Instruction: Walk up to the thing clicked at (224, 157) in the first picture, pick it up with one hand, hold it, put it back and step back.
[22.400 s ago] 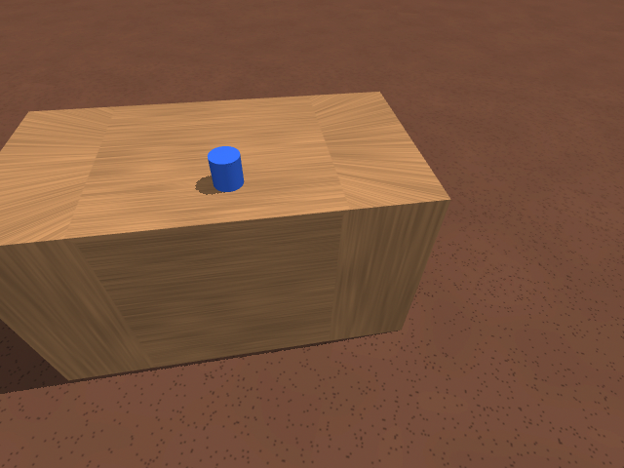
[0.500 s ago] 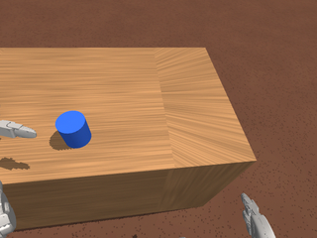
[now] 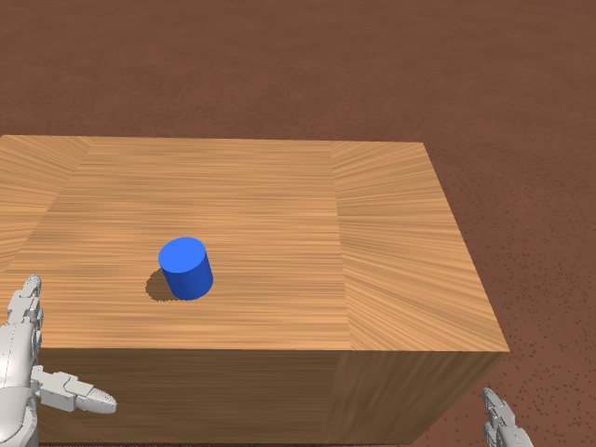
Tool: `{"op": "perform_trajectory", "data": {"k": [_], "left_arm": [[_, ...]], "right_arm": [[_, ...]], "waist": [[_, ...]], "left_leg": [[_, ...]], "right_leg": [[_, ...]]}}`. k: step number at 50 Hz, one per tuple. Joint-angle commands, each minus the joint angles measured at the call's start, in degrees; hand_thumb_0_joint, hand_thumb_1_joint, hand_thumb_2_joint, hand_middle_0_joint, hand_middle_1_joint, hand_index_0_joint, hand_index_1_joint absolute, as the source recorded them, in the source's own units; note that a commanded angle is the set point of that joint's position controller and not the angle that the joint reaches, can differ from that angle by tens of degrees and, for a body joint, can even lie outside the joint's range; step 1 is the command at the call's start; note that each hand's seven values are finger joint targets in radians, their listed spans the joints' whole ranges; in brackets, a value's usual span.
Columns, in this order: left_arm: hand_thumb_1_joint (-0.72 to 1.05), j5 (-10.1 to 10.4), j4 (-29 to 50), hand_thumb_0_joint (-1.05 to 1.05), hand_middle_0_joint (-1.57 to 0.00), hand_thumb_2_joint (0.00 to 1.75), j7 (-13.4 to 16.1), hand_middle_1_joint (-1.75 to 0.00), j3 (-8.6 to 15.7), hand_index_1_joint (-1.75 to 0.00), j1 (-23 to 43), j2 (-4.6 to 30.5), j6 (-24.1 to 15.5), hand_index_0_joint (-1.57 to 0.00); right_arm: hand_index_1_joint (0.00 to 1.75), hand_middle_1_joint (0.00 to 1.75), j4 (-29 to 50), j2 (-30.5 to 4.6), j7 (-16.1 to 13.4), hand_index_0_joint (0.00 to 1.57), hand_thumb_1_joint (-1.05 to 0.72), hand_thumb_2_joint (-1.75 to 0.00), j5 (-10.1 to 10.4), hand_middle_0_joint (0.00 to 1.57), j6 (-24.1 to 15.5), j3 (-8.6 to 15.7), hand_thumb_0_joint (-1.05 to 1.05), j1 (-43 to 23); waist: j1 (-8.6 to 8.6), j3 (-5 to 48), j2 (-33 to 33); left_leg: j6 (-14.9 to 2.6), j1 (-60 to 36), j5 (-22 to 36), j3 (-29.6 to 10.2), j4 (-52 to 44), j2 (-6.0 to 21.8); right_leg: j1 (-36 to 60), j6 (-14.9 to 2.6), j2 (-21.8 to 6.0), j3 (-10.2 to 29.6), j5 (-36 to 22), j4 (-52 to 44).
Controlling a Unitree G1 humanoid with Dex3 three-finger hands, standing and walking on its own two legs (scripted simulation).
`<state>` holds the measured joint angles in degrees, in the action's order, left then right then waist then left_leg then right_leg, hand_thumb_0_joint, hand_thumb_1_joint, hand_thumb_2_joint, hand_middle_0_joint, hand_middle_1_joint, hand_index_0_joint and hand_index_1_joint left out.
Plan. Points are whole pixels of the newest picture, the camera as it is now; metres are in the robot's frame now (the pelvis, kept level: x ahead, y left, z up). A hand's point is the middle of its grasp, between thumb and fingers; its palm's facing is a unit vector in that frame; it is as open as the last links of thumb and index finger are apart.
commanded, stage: sink last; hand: left
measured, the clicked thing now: (187, 269) +0.46 +0.20 -0.05
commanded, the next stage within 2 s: home in 0.56 s
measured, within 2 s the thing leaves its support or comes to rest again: neither
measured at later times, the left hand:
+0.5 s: hand out of the picture +0.13 +0.24 +0.06, palm faces +0.33 -0.86 -0.39, open 17.4 cm
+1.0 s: hand out of the picture +0.13 +0.24 -0.03, palm faces +0.29 -0.90 -0.32, open 17.2 cm
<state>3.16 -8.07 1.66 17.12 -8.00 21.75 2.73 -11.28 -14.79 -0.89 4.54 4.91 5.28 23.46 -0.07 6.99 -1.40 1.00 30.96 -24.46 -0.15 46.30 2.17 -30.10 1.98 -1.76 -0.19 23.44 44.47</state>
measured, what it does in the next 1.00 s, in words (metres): stands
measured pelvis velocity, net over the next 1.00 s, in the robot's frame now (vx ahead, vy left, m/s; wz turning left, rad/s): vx -0.04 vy -0.01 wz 0.02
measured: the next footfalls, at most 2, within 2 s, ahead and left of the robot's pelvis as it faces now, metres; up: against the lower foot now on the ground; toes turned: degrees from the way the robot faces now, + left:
none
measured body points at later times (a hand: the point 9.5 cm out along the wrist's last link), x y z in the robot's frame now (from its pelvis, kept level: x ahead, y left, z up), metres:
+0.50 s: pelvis -0.04 -0.02 -0.01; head -0.03 -0.04 +0.44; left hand +0.11 +0.28 +0.08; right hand +0.13 -0.28 -0.05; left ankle -0.02 +0.13 -0.71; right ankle -0.02 -0.14 -0.71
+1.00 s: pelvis -0.04 -0.01 -0.01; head -0.01 +0.00 +0.44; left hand +0.11 +0.29 -0.01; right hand +0.13 -0.21 -0.06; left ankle -0.02 +0.13 -0.71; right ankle -0.02 -0.14 -0.71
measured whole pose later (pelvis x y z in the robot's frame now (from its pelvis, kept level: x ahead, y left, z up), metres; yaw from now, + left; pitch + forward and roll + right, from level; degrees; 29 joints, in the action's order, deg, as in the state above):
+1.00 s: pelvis -0.04 -0.01 -0.01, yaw +1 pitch +6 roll +0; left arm 2.4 -3.6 3.3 10.8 -26.2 14.1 -4.0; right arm -13.9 -9.6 -4.1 1.3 -3.3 -0.9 22.5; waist -2.2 2.9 0.1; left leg 1.2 32.3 -22.4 -0.9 49.1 1.3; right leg -31.6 1.7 -2.5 -0.7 22.5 48.6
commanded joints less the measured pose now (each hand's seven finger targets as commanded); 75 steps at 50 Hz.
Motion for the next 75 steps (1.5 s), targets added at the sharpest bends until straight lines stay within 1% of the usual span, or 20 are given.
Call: {"op": "perform_trajectory", "data": {"k": [1, 6, 9, 13, 18, 27, 33, 36, 40, 44, 48, 52, 54, 57, 65, 66, 67, 69, 71, 75], "left_arm": [[-0.57, 1.4, 25.7, 0.00, -0.08, 0.02, 3.8, -0.05, 8.7, -0.05, 2.8, 16.0, -3.8, -0.08], [-0.55, 1.5, 35.1, 0.00, -0.07, 0.01, 3.5, -0.05, 2.0, -0.05, -9.2, 7.1, -4.4, -0.07], [-0.55, 1.4, 33.3, 0.00, -0.06, 0.01, 2.9, -0.05, 2.1, -0.05, -19.0, 5.8, -3.9, -0.07], [-0.51, 1.8, 36.3, 0.00, -0.05, 0.00, 1.8, -0.05, 2.3, -0.04, -25.4, 4.5, -4.2, -0.06], [-0.51, 1.8, 35.9, 0.00, -0.05, 0.01, 1.7, -0.05, 4.3, -0.04, -18.7, 6.6, -5.4, -0.06], [-0.53, 1.3, 34.4, 0.00, -0.05, 0.01, 2.6, -0.06, 6.9, -0.05, -21.1, 7.6, -7.2, -0.06], [-0.57, 1.6, 24.0, 0.00, -0.07, 0.03, 2.5, -0.07, 10.3, -0.06, -18.5, 9.1, -8.7, -0.07], [-0.54, 1.5, 19.5, 0.00, -0.05, 0.07, 2.4, -0.06, 10.3, -0.06, -18.3, 8.9, -10.1, -0.05], [-0.50, 0.8, 20.4, 0.00, -0.05, 0.09, 2.0, -0.07, 3.4, -0.06, -15.3, 4.1, -11.9, -0.06], [-0.49, -0.2, 17.1, 0.00, -0.06, 0.10, 2.5, -0.07, 1.1, -0.07, -15.3, 3.3, -11.9, -0.06], [-0.49, -0.6, 16.8, 0.00, -0.06, 0.10, 2.7, -0.07, -1.5, -0.07, -16.2, 2.3, -10.3, -0.06], [-0.56, -1.0, 13.6, 0.00, -0.05, 0.05, 2.9, -0.05, -7.3, -0.05, -16.1, -2.2, -8.0, -0.05], [-0.59, -1.4, 11.9, 0.00, -0.04, 0.03, 2.7, -0.05, -11.1, -0.05, -14.3, -5.0, -7.2, -0.05], [-0.58, -1.8, 9.1, 0.00, -0.05, 0.04, 2.8, -0.05, -13.1, -0.05, -14.0, -6.0, -6.4, -0.05], [-0.56, -1.6, 10.2, 0.00, -0.05, 0.05, 3.4, -0.05, -10.8, -0.05, -14.1, -2.1, -5.0, -0.05], [-0.57, -1.6, 8.2, 0.00, -0.05, 0.05, 3.4, -0.05, -11.8, -0.05, -15.5, -3.1, -4.6, -0.05], [-0.57, -1.5, 19.5, 0.00, -0.05, 0.04, 4.9, -0.05, -7.0, -0.05, -14.5, 2.0, -4.7, -0.05], [-0.58, -1.5, 11.0, 0.00, -0.05, 0.04, 4.6, -0.05, -15.1, -0.05, -21.8, -6.4, -2.6, -0.05], [-0.59, -1.6, 9.2, 0.00, -0.05, 0.03, 4.9, -0.05, -17.2, -0.05, -20.6, -8.5, -1.8, -0.04], [-0.55, -2.3, 14.8, 0.00, -0.05, 0.05, 5.5, -0.05, -15.3, -0.05, -15.8, -4.9, -1.8, -0.05]], "right_arm": [[0.05, 0.05, 8.4, -8.6, -2.9, 0.05, 0.48, -0.07, -0.3, 0.05, -2.8, 6.4, 0.00, -0.2], [0.05, 0.05, 11.1, -5.5, -3.9, 0.05, 0.50, -0.06, -0.9, 0.06, -4.3, 3.8, 0.00, -0.6], [0.05, 0.05, 8.4, -8.4, -4.3, 0.05, 0.51, -0.06, -1.2, 0.06, -5.1, 7.4, 0.00, 0.5], [0.05, 0.05, 9.3, -6.7, -3.7, 0.05, 0.53, -0.05, -1.1, 0.06, -5.4, 6.9, 0.00, 1.2], [0.05, 0.05, 11.2, -5.4, -4.2, 0.05, 0.53, -0.05, -1.4, 0.06, -6.1, 5.8, 0.00, -0.4], [0.05, 0.05, 11.8, -6.3, -5.1, 0.05, 0.53, -0.05, -2.1, 0.06, -8.9, 6.7, 0.00, -0.8], [0.05, 0.05, 8.3, -7.1, -4.6, 0.05, 0.49, -0.06, -2.1, 0.06, -8.9, 8.1, 0.00, -1.4], [0.17, 0.17, 10.9, -5.5, -4.1, 0.12, 0.25, -0.30, -1.7, 0.12, -9.3, 5.5, 0.00, -1.8], [0.18, 0.18, 11.3, -1.6, -3.8, 0.13, -0.07, -0.47, -2.0, 0.13, -10.4, -0.4, 0.00, -3.3], [0.20, 0.20, 7.4, 0.3, -3.7, 0.14, -0.32, -0.57, -3.0, 0.14, -11.4, -4.2, 0.00, -2.4], [0.24, 0.24, 7.2, -5.5, -4.7, 0.17, -0.53, -0.70, -3.4, 0.16, -11.4, 0.7, 0.00, 0.0], [0.29, 0.29, 6.2, -6.1, -5.0, 0.19, -0.83, -0.87, -3.3, 0.19, -11.2, 2.1, 0.00, -1.8], [0.30, 0.30, 6.3, -4.5, -4.8, 0.20, -0.89, -0.90, -3.3, 0.20, -11.1, 0.7, 0.00, -3.0], [0.30, 0.30, 8.1, -1.2, -4.4, 0.20, -0.90, -0.90, -3.2, 0.20, -10.7, -2.8, 0.00, -3.4], [0.30, 0.30, 10.1, -1.5, -4.4, 0.20, -0.90, -0.90, -3.5, 0.20, -7.9, -3.0, 0.00, -2.9], [0.30, 0.30, 10.9, -1.9, -4.5, 0.20, -0.90, -0.90, -3.5, 0.20, -7.7, -2.5, 0.00, -3.3], [0.30, 0.30, -1.6, -4.7, -5.2, 0.20, -0.90, -0.90, -3.2, 0.20, -7.4, -1.9, 0.00, -4.9], [0.30, 0.30, -0.2, -3.3, -5.5, 0.20, -0.90, -0.90, -3.0, 0.20, -7.9, -3.3, 0.00, -5.7], [0.30, 0.30, -1.4, -3.4, -5.8, 0.20, -0.90, -0.90, -3.0, 0.20, -8.3, -3.1, 0.00, -6.9], [0.30, 0.30, -4.4, -4.6, -6.0, 0.20, -0.90, -0.90, -3.3, 0.20, -8.5, -2.5, 0.00, -7.7]], "waist": [[-0.30, 8.0, -3.9], [-0.57, 5.6, -3.9], [-0.41, 3.2, -0.6], [-1.22, 0.6, 2.8], [-0.68, -1.4, 3.4], [-2.50, 0.2, 1.6], [-2.30, -4.4, 3.6], [-3.05, -4.1, 3.8], [-2.36, -2.6, -0.5], [-2.72, 0.6, -2.3], [-0.26, 4.7, -3.0], [0.93, 3.3, -1.7], [0.89, 1.7, -0.4], [0.20, 1.9, 1.2], [-2.29, 5.3, -3.1], [-1.42, 4.9, -2.4], [-2.24, 9.1, -3.9], [-0.02, 3.8, -0.8], [1.16, 2.3, 2.3], [1.65, 4.3, 0.6]], "left_leg": [[-0.37, -7.1, 17.4, 3.0, -6.2, -2.2], [-0.59, -6.8, 15.4, 2.7, -6.3, -1.9], [-1.09, -6.1, 13.5, 2.5, -6.0, -2.1], [-1.47, -3.5, 10.3, 2.4, -6.0, -2.3], [-1.82, -1.5, 2.9, 3.0, -6.0, -2.9], [-1.52, -1.8, 2.9, 2.8, -5.8, -3.1], [-1.64, 0.4, -0.7, 2.5, -7.5, -2.8], [-1.57, 0.6, -0.2, 2.5, -8.1, -2.8], [-1.62, 0.4, -1.3, 2.5, -8.5, -2.9], [-1.41, -0.4, 3.3, 1.8, -7.9, -2.3], [-1.03, -3.7, 7.2, 1.6, -7.1, -1.9], [-0.78, -3.8, 7.2, 0.6, -7.3, -1.2], [-0.66, -2.9, 7.1, -0.2, -7.2, -0.7], [-0.82, -1.1, 7.6, 0.2, -6.1, -1.1], [-0.43, -0.6, 10.4, 2.5, -4.1, -2.1], [-0.54, -0.5, 10.4, 2.8, -3.6, -2.2], [-0.40, -3.3, 12.4, 1.6, -2.1, -2.0], [-0.64, -1.8, 11.1, 1.6, -2.1, -1.7], [-0.96, -0.7, 11.1, 1.2, -1.4, -1.4], [-0.74, -2.0, 12.9, 0.7, -1.1, -0.9]], "right_leg": [[6.6, -1.75, 1.1, -2.4, -18.2, -5.0], [5.3, -2.04, 1.3, -3.1, -14.1, -4.6], [3.9, -1.71, 1.3, -3.4, -12.6, -5.0], [2.4, -1.34, 1.3, -4.1, -9.1, -5.2], [0.0, -0.70, 0.1, -2.3, -1.7, -7.1], [2.1, -1.11, -0.2, -1.2, 0.0, -7.0], [0.9, -1.03, 0.2, -1.5, 3.2, -7.7], [1.9, -1.17, 0.2, -2.0, 2.3, -7.3], [1.5, -1.34, 0.0, -1.5, 2.5, -6.3], [2.6, -1.48, 1.1, -2.9, -3.3, -3.4], [2.8, -1.62, 1.6, -3.2, -7.4, -2.6], [0.5, -1.77, 2.1, -3.9, -7.3, -1.8], [-0.5, -1.82, 2.2, -4.1, -6.9, -1.3], [0.2, -1.83, 1.8, -3.9, -6.8, -1.4], [2.8, -2.18, 0.8, -2.2, -8.8, -1.6], [2.5, -1.95, 0.8, -2.0, -9.1, -1.8], [4.1, -2.02, 1.7, -2.5, -11.3, -1.5], [1.6, -1.94, 1.9, -2.8, -10.4, -1.9], [0.7, -1.70, 2.1, -3.1, -11.3, -1.7], [-0.5, -1.92, 2.7, -3.7, -11.8, -0.2]]}}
